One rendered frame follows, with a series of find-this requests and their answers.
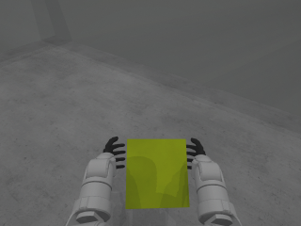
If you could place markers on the robot right forearm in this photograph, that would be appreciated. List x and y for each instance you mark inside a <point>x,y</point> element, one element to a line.
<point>214,205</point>

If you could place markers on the robot left forearm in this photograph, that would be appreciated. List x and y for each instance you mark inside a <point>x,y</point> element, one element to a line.
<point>94,202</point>

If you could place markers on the robot left hand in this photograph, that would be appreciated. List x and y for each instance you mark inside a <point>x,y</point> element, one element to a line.
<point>109,149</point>

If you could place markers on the robot right hand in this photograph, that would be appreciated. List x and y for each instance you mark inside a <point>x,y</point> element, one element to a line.
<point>198,148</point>

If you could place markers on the carton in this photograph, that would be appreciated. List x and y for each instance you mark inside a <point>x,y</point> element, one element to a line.
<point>156,173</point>

